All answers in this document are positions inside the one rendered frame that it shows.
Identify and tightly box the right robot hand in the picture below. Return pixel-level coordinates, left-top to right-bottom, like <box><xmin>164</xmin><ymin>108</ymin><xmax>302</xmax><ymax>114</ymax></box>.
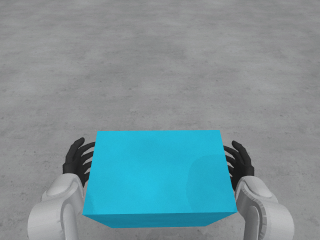
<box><xmin>223</xmin><ymin>140</ymin><xmax>255</xmax><ymax>191</ymax></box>

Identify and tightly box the left robot hand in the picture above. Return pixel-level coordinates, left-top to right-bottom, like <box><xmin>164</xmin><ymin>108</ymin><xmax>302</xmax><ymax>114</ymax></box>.
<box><xmin>62</xmin><ymin>137</ymin><xmax>96</xmax><ymax>188</ymax></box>

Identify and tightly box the carton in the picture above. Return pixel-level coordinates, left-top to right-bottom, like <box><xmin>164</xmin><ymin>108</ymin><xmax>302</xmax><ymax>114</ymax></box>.
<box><xmin>82</xmin><ymin>130</ymin><xmax>238</xmax><ymax>228</ymax></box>

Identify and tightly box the robot right forearm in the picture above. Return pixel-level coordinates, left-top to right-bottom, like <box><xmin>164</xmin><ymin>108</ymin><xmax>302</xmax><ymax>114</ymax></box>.
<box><xmin>234</xmin><ymin>175</ymin><xmax>295</xmax><ymax>240</ymax></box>

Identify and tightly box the robot left forearm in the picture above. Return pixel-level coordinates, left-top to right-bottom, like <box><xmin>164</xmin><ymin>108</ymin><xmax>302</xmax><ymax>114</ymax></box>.
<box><xmin>26</xmin><ymin>173</ymin><xmax>84</xmax><ymax>240</ymax></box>

